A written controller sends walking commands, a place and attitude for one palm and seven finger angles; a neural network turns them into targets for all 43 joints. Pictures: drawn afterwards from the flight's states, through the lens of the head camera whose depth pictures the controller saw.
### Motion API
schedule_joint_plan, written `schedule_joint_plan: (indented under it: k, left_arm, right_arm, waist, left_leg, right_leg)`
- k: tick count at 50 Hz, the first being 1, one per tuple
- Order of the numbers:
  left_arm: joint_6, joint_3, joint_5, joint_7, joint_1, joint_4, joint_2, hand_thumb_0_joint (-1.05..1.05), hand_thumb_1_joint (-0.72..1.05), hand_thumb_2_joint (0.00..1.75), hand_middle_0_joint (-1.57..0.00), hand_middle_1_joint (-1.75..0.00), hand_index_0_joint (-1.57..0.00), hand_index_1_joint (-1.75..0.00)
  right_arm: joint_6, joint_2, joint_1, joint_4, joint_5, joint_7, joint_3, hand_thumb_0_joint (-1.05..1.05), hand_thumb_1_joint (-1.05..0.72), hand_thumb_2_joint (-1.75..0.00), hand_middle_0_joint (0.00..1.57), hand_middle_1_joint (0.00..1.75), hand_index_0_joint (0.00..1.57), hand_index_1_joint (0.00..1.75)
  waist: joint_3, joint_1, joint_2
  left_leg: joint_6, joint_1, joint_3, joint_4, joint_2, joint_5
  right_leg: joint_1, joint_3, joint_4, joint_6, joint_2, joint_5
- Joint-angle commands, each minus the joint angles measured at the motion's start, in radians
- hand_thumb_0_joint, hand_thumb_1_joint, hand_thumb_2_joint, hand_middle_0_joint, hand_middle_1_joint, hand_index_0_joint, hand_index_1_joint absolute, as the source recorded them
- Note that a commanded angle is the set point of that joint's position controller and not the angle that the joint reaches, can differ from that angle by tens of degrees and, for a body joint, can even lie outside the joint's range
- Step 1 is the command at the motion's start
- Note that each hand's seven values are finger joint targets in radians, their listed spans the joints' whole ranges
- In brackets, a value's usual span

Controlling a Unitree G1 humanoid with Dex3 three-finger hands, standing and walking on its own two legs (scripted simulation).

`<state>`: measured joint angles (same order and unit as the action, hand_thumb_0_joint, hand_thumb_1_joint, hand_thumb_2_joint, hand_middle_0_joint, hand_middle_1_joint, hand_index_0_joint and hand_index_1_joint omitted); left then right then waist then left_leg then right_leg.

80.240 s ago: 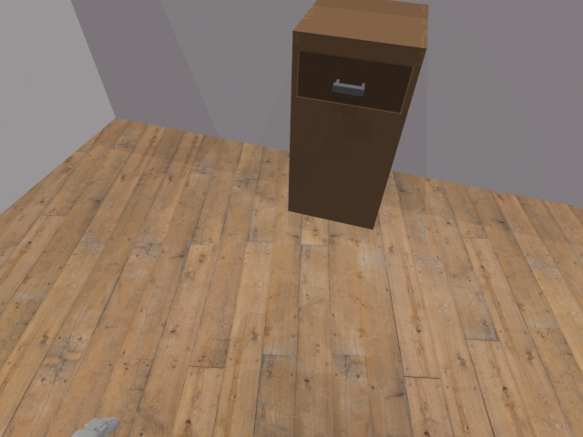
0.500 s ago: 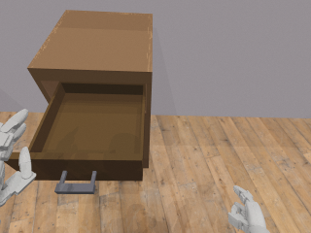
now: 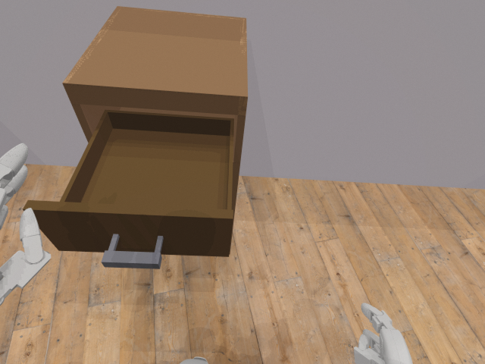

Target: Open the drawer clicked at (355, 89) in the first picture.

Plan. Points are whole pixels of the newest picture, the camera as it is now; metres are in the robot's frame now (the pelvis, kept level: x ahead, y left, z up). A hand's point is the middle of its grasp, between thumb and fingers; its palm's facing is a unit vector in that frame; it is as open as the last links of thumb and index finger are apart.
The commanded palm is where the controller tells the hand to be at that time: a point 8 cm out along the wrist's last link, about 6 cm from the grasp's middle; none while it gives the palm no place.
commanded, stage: step back with the hand held close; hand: left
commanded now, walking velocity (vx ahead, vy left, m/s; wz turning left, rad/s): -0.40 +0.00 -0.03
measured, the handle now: (135, 249) +0.32 +0.23 -0.07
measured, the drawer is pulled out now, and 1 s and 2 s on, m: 0.30 0.30 0.30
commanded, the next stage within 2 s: stop stepping back and stand still in 0.52 s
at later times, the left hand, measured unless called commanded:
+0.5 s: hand (43, 362) +0.10 +0.19 +0.17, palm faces +0.29 -0.80 -0.53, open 7.4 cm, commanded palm +0.04 +0.23 +0.19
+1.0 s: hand out of the picture +0.00 +0.13 +0.17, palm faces +0.35 -0.82 -0.45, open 7.4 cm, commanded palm -0.06 +0.17 +0.19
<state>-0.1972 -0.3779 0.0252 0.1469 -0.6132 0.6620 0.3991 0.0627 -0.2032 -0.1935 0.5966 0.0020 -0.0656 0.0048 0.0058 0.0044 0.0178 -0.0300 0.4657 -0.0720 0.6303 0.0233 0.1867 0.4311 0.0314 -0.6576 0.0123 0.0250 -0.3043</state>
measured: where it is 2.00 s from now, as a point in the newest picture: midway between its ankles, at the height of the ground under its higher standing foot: outside the picture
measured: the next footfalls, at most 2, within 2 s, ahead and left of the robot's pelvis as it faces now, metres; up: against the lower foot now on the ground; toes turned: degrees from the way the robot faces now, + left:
right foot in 0.24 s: -0.12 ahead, -0.14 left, +0.00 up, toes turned -2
left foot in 0.54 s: -0.09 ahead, +0.04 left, +0.00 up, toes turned +1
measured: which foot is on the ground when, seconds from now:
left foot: down 0.00-0.32, up 0.34-0.52, down 0.54-0.86, up 0.88-1.00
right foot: up 0.00-0.22, down 0.24-0.54, up 0.56-0.82, down 0.84-1.00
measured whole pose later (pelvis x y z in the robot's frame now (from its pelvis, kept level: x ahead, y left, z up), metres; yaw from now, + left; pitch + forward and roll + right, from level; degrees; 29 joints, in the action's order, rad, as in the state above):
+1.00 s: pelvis -0.19 -0.11 +0.02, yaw +0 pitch +2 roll +2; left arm -0.16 -0.35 0.04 0.12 -0.64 0.52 0.34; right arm 0.04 -0.23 -0.23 0.65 0.01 -0.05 0.00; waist -0.06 0.02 0.00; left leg 0.00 0.48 0.00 0.99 0.01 0.33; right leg 0.29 0.09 -0.47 -0.04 -0.03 -0.22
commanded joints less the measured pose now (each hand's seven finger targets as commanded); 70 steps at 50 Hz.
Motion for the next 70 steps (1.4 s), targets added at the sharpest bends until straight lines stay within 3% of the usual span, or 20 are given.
schedule_joint_plan:
  k: [1,5,13,15,16,18,20,23,25,27,34,40,41,43,44,48,55,59,67,70]
  left_arm:
    - [-0.078,-0.149,-0.002,0.029,0.018,0.231,0.159,0.0,0.9,0.9,-0.2,-0.3,-0.2,-0.3]
    - [-0.07,-0.111,0.024,0.016,-0.078,0.203,0.118,0.0,0.9,0.9,-0.2,-0.3,-0.2,-0.3]
    - [-0.094,-0.192,0.048,-0.035,-0.072,0.267,0.223,0.0,0.9,0.9,-0.2,-0.3,-0.2,-0.3]
    - [-0.102,-0.177,0.05,-0.046,-0.07,0.269,0.2,0.0,0.9,0.9,-0.2,-0.3,-0.2,-0.3]
    - [-0.099,-0.192,0.053,-0.043,-0.078,0.239,0.209,0.0,0.9,0.9,-0.2,-0.3,-0.2,-0.3]
    - [-0.091,-0.233,0.054,-0.029,-0.129,0.15,0.231,0.0,0.9,0.9,-0.2,-0.3,-0.2,-0.3]
    - [-0.061,-0.179,0.032,-0.03,-0.142,0.06,0.152,0.0,0.9,0.9,-0.2,-0.3,-0.2,-0.3]
    - [-0.07,-0.113,0.019,-0.017,-0.018,0.059,0.114,0.0,0.9,0.9,-0.2,-0.3,-0.2,-0.3]
    - [-0.058,-0.081,0.027,-0.005,-0.022,0.131,0.116,0.0,0.9,0.9,-0.2,-0.3,-0.2,-0.3]
    - [-0.07,-0.064,0.008,0.01,0.016,0.274,0.134,0.0,0.9,0.9,-0.2,-0.3,-0.2,-0.3]
    - [-0.016,-0.142,0.015,0.034,-0.119,0.439,0.175,0.0,0.9,0.9,-0.2,-0.3,-0.2,-0.3]
    - [0.011,-0.149,0.032,0.039,-0.122,0.165,0.139,0.0,0.9,0.9,-0.2,-0.3,-0.2,-0.3]
    - [0.006,-0.144,0.027,0.034,-0.109,0.12,0.143,0.0,0.9,0.9,-0.2,-0.3,-0.2,-0.3]
    - [0.003,-0.144,0.032,0.022,-0.072,0.061,0.16,0.0,0.9,0.9,-0.2,-0.3,-0.2,-0.3]
    - [-0.002,-0.115,0.031,0.018,0.014,0.066,0.155,0.0,0.9,0.9,-0.2,-0.3,-0.2,-0.3]
    - [-0.035,-0.073,0.019,-0.009,0.034,0.057,0.127,0.0,0.9,0.9,-0.2,-0.3,-0.2,-0.3]
    - [-0.058,-0.099,-0.007,0.041,-0.052,0.178,0.156,0.0,0.9,0.9,-0.2,-0.3,-0.2,-0.3]
    - [-0.077,-0.11,0.007,0.037,-0.055,0.214,0.158,0.0,0.9,0.9,-0.2,-0.3,-0.2,-0.3]
    - [-0.057,-0.081,0.015,0.03,-0.01,0.026,0.105,0.0,0.9,0.9,-0.2,-0.3,-0.2,-0.3]
    - [-0.048,-0.066,0.009,0.028,0.015,0.038,0.1,0.0,0.9,0.9,-0.2,-0.3,-0.2,-0.3]
  right_arm:
    - [0.089,-0.113,0.091,-0.185,-0.017,-0.005,0.054,0.0,-0.9,-0.9,0.2,0.3,0.2,0.3]
    - [0.117,-0.121,0.097,-0.139,-0.003,0.016,0.049,0.0,-0.9,-0.9,0.2,0.3,0.2,0.3]
    - [0.112,-0.142,0.137,-0.115,-0.003,0.028,0.035,0.0,-0.9,-0.9,0.2,0.3,0.2,0.3]
    - [0.084,-0.121,0.132,-0.146,0.022,0.032,0.044,0.0,-0.9,-0.9,0.2,0.3,0.2,0.3]
    - [0.079,-0.126,0.154,-0.159,0.051,0.026,0.061,0.0,-0.9,-0.9,0.2,0.3,0.2,0.3]
    - [0.064,-0.113,0.214,-0.181,0.065,0.006,0.064,0.0,-0.9,-0.9,0.2,0.3,0.2,0.3]
    - [0.035,-0.044,0.231,-0.167,0.023,-0.011,0.018,0.0,-0.9,-0.9,0.2,0.3,0.2,0.3]
    - [0.019,-0.065,0.261,-0.158,0.014,-0.036,-0.021,0.0,-0.9,-0.9,0.2,0.3,0.2,0.3]
    - [0.01,-0.097,0.191,-0.151,0.013,-0.034,0.007,0.0,-0.9,-0.9,0.2,0.3,0.2,0.3]
    - [0.039,-0.128,0.109,-0.152,0.014,-0.001,0.069,0.0,-0.9,-0.9,0.2,0.3,0.2,0.3]
    - [0.1,-0.109,0.097,-0.172,0.014,0.029,0.057,0.0,-0.9,-0.9,0.2,0.3,0.2,0.3]
    - [0.083,-0.113,0.125,-0.176,0.031,0.008,0.018,0.0,-0.9,-0.9,0.2,0.3,0.2,0.3]
    - [0.073,-0.111,0.118,-0.17,0.026,0.006,0.024,0.0,-0.9,-0.9,0.2,0.3,0.2,0.3]
    - [0.048,-0.128,0.113,-0.163,0.016,0.008,0.037,0.0,-0.9,-0.9,0.2,0.3,0.2,0.3]
    - [0.043,-0.133,0.106,-0.147,0.016,0.009,0.045,0.0,-0.9,-0.9,0.2,0.3,0.2,0.3]
    - [0.031,-0.127,0.12,-0.146,0.007,0.014,0.041,0.0,-0.9,-0.9,0.2,0.3,0.2,0.3]
    - [0.092,-0.116,0.066,-0.149,-0.007,-0.006,0.038,0.0,-0.9,-0.9,0.2,0.3,0.2,0.3]
    - [0.099,-0.166,0.055,-0.174,0.002,0.002,0.062,0.0,-0.9,-0.9,0.2,0.3,0.2,0.3]
    - [0.094,-0.13,0.048,-0.136,0.018,0.012,0.045,0.0,-0.9,-0.9,0.2,0.3,0.2,0.3]
    - [0.084,-0.125,0.06,-0.136,0.013,0.013,0.034,0.0,-0.9,-0.9,0.2,0.3,0.2,0.3]
  waist:
    - [-0.096,0.007,-0.215]
    - [-0.182,-0.01,-0.175]
    - [-0.308,-0.042,-0.204]
    - [-0.334,-0.034,0.017]
    - [-0.294,-0.028,0.185]
    - [-0.201,-0.05,0.213]
    - [-0.102,-0.01,0.132]
    - [-0.029,0.033,0.031]
    - [-0.111,0.043,-0.053]
    - [-0.238,0.004,-0.201]
    - [-0.268,0.0,-0.247]
    - [-0.055,0.011,-0.188]
    - [-0.041,0.017,-0.082]
    - [-0.001,0.021,0.159]
    - [0.016,0.015,0.217]
    - [-0.043,0.043,0.131]
    - [-0.088,0.009,0.047]
    - [-0.11,-0.006,-0.206]
    - [-0.016,0.025,0.095]
    - [-0.017,0.021,0.01]
  left_leg:
    - [-0.135,0.19,-0.348,-0.44,-0.313,0.262]
    - [-0.107,-0.17,-0.212,-0.298,-0.227,-0.067]
    - [-0.061,-0.356,-0.124,-0.131,-0.196,-0.456]
    - [0.011,-0.332,0.037,0.06,-0.067,-0.289]
    - [0.038,-0.231,0.099,0.224,0.016,0.072]
    - [0.039,0.059,0.022,0.61,0.063,0.373]
    - [0.055,0.178,0.009,0.536,0.008,0.392]
    - [0.054,0.097,0.075,-0.043,0.018,0.279]
    - [0.051,-0.175,0.078,-0.431,-0.054,-0.301]
    - [-0.077,-0.56,-0.188,-0.184,-0.39,-1.067]
    - [-0.073,-0.451,-0.036,-0.208,-0.259,-0.64]
    - [-0.026,0.021,0.023,-0.294,-0.146,0.362]
    - [0.001,0.042,0.053,-0.196,-0.095,0.369]
    - [0.032,-0.004,0.048,0.234,-0.011,0.265]
    - [0.033,0.01,0.022,0.404,-0.022,0.279]
    - [0.03,0.023,0.047,0.395,-0.056,0.124]
    - [-0.024,-0.219,0.145,-0.245,-0.013,0.163]
    - [-0.069,-0.24,-0.057,-0.294,-0.188,-0.073]
    - [0.004,-0.129,0.082,-0.141,-0.049,0.087]
    - [0.004,-0.174,0.071,-0.217,-0.067,-0.001]
  right_leg:
    - [-0.175,-0.087,-0.387,-0.012,0.021,-0.174]
    - [-0.052,-0.025,-0.125,-0.006,0.021,-0.201]
    - [-0.219,-0.004,0.332,-0.005,0.012,0.134]
    - [-0.249,-0.052,0.39,-0.016,-0.095,0.489]
    - [-0.213,-0.105,0.364,-0.047,-0.222,0.716]
    - [-0.189,-0.196,0.31,-0.164,-0.362,0.835]
    - [-0.286,-0.139,0.258,-0.185,-0.33,0.959]
    - [-0.38,-0.044,0.095,-0.098,-0.195,1.154]
    - [-0.346,-0.012,-0.021,-0.035,-0.097,0.802]
    - [0.08,-0.068,-0.223,-0.018,-0.047,-0.17]
    - [0.051,0.016,-0.236,0.012,-0.01,-0.108]
    - [-0.349,0.091,0.22,0.016,-0.024,-0.022]
    - [-0.357,0.038,0.309,-0.005,-0.07,-0.024]
    - [-0.08,-0.379,0.549,-0.134,-0.357,-0.281]
    - [0.006,-0.428,0.584,-0.159,-0.439,-0.406]
    - [-0.062,-0.163,0.488,-0.109,-0.328,-0.208]
    - [-0.223,-0.158,0.418,-0.094,-0.275,-0.127]
    - [-0.261,0.022,0.105,-0.012,-0.091,0.121]
    - [-0.258,-0.138,0.339,-0.048,-0.179,0.075]
    - [-0.264,-0.074,0.296,-0.034,-0.136,0.147]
